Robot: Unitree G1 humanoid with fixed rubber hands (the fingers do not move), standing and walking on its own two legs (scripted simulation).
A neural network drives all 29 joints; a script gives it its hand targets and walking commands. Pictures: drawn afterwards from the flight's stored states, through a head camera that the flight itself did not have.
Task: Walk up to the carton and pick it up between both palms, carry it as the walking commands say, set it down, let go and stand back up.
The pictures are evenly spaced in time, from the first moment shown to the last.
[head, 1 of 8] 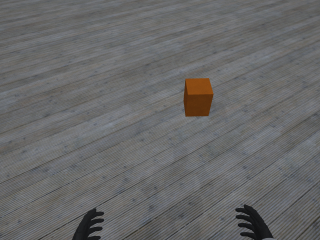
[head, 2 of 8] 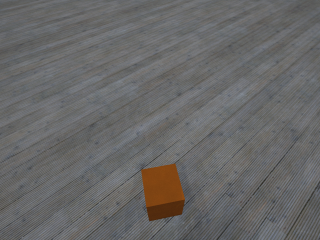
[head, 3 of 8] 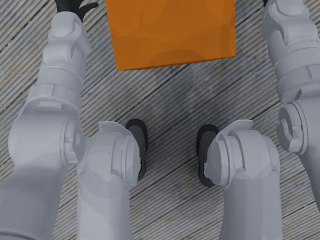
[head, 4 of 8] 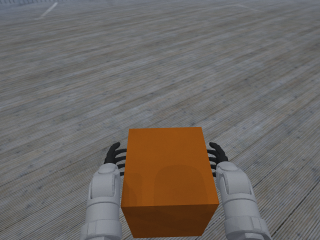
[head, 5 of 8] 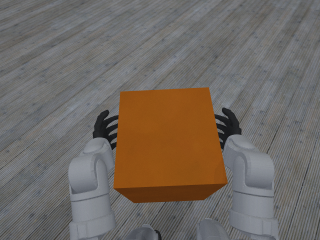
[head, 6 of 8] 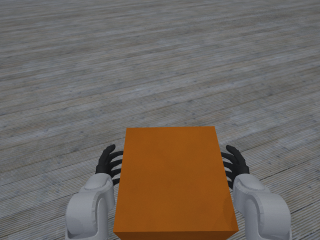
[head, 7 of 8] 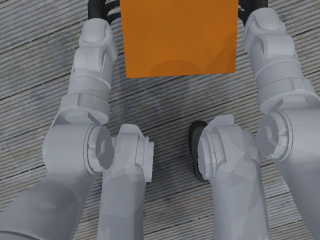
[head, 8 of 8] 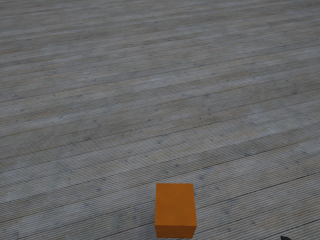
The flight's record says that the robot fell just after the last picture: no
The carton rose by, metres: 0.70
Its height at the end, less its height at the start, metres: +0.00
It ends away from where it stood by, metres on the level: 0.62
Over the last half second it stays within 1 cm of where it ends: yes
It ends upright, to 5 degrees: yes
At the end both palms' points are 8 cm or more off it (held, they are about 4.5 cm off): yes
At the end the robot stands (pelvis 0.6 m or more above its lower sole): yes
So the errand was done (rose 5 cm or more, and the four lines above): yes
